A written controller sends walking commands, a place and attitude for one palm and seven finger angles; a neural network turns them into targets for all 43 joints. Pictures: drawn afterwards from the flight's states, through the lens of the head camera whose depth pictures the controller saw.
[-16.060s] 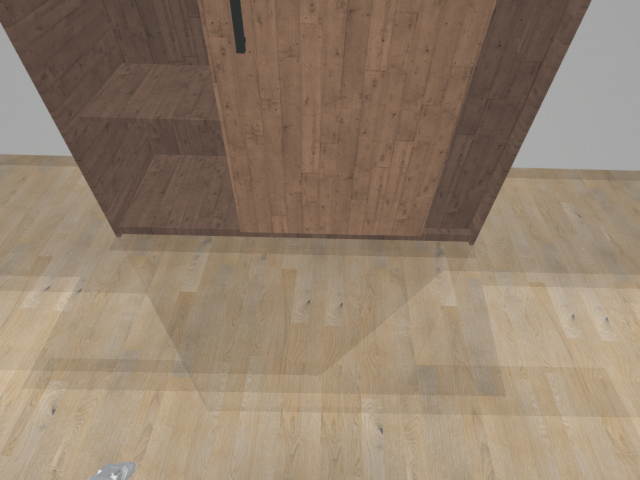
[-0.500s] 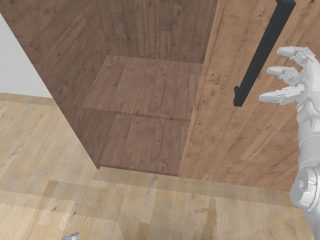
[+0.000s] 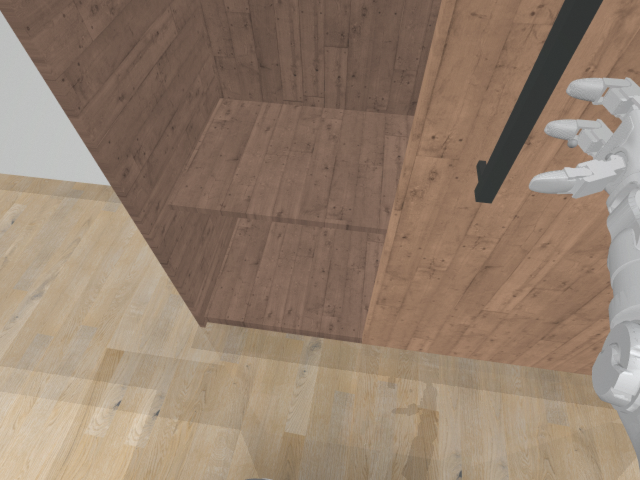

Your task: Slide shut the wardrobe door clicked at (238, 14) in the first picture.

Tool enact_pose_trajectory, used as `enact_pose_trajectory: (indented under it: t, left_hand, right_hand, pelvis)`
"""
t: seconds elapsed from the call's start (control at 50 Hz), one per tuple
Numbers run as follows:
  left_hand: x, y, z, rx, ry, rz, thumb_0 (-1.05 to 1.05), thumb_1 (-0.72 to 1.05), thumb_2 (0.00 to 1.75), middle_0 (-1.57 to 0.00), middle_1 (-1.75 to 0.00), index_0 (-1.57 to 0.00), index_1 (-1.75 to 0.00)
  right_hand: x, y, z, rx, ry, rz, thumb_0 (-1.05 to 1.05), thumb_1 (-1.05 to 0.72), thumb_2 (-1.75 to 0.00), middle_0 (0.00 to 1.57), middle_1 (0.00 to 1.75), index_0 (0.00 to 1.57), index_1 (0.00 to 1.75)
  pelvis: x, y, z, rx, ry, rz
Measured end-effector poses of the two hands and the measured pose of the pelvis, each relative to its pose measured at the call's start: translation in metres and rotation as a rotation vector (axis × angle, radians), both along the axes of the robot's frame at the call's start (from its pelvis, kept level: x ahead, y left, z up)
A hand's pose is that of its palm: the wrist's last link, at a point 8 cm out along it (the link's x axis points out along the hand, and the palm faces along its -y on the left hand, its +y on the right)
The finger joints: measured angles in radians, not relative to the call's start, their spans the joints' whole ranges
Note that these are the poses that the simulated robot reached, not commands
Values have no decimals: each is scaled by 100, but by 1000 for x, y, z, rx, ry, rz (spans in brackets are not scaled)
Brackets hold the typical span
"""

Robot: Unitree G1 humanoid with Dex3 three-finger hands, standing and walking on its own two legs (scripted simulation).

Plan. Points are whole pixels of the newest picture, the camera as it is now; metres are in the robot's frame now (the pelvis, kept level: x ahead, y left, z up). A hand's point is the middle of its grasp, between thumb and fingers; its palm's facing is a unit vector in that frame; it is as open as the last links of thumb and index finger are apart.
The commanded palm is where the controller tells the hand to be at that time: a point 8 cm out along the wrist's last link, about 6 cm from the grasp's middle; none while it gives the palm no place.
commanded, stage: slide the fingers in behind the handle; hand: right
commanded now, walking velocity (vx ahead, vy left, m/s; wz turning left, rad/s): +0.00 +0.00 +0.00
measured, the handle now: (520, 104) +0.53 -0.15 +0.20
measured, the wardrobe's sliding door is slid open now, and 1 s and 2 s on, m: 0.52 0.52 0.52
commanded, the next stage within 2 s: move the hooked fingers beside the handle in 0.84 s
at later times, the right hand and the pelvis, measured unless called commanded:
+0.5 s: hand (549, 143) +0.49 -0.18 +0.17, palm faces +0.03 +1.00 -0.01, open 13.8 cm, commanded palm +0.47 -0.21 +0.17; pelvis +0.01 +0.00 +0.00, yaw +0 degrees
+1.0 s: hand (523, 144) +0.49 -0.15 +0.17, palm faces +0.02 +1.00 -0.05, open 13.9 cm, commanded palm +0.47 -0.19 +0.17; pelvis +0.01 +0.00 +0.00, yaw -1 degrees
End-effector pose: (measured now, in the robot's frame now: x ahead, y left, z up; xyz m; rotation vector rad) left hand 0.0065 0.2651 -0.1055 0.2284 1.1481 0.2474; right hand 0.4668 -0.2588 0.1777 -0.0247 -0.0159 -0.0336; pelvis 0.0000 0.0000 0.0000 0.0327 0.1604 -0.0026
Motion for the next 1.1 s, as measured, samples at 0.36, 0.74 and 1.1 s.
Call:
enact_pose_trajectory:
  t: [0.36, 0.74, 1.1]
  left_hand:
    - [43, -10, 1, -35, -114, -12, 1, 91, 90, -21, -30, -20, -29]
    - [50, -7, -4, -44, -77, -59, 1, 91, 90, -21, -30, -20, -29]
    - [51, -8, -6, -69, -120, -59, 1, 91, 90, -21, -30, -20, -29]
  right_hand:
    - [-1, 23, -4, 13, -11, 10, -2, 50, -30, 34, 124, 31, 123]
    - [-3, 31, -4, -5, -7, -9, -2, 50, -30, 31, 125, 30, 124]
    - [-2, 57, -5, -2, -5, 16, -2, 50, -30, 29, 127, 32, 121]
  pelvis:
    - [7, 0, 1, -8, -19, 15]
    - [10, 2, 1, -8, -19, -14]
    - [7, 6, 1, -14, -29, -5]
